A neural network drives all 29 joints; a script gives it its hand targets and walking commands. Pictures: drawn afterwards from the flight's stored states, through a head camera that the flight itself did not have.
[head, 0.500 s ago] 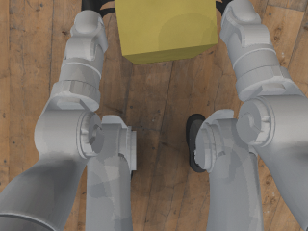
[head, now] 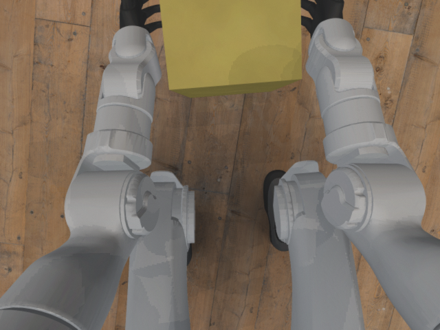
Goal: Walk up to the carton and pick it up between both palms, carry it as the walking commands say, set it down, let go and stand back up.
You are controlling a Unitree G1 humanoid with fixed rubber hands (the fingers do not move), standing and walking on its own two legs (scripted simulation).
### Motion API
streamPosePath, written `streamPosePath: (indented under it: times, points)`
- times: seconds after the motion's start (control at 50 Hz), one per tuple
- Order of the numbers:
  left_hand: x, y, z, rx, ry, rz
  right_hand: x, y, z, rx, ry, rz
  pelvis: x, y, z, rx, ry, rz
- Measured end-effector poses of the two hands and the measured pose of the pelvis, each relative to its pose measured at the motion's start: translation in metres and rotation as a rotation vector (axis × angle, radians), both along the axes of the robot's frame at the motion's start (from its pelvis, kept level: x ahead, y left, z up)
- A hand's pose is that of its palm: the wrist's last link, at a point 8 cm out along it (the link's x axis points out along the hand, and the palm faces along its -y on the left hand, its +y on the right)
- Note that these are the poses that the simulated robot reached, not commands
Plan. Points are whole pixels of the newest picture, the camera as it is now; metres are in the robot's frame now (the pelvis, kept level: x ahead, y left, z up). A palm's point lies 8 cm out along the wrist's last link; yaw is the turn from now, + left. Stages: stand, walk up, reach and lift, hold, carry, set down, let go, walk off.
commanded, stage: reach and lift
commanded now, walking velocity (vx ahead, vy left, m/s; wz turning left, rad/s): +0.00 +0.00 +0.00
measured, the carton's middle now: (229, 46) +0.52 -0.02 -0.21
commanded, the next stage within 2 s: none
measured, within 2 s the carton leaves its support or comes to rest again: neither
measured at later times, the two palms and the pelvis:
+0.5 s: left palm (123, 12) +0.53 +0.11 -0.07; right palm (341, 15) +0.51 -0.15 -0.07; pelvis +0.00 +0.00 +0.04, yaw +0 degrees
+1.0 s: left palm out of the picture +0.51 +0.12 +0.01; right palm (379, 2) +0.49 -0.15 +0.01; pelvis +0.00 +0.00 +0.09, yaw +0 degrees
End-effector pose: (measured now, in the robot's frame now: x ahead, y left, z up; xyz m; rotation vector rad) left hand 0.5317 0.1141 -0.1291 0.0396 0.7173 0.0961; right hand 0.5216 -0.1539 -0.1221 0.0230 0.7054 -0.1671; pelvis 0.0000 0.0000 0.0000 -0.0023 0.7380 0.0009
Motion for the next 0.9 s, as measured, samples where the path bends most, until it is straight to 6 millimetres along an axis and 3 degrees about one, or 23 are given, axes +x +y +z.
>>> streamPosePath:
  times: [0.16, 0.42, 0.9]
  points:
    - [0.003, 0.003, 0.025, 0.006, -0.005, -0.004, -0.007, 0.004, 0.014, 0.010, -0.001, -0.017, 0.000, -0.001, 0.016, 0.000, 0.021, 0.009]
    - [0.002, -0.003, 0.048, -0.002, -0.018, -0.008, -0.009, -0.002, 0.039, 0.004, -0.011, -0.030, 0.002, -0.003, 0.035, -0.001, 0.047, 0.004]
    - [-0.017, 0.001, 0.125, -0.014, -0.027, 0.004, -0.027, 0.003, 0.119, -0.002, -0.020, -0.037, -0.001, -0.001, 0.080, -0.002, 0.019, 0.004]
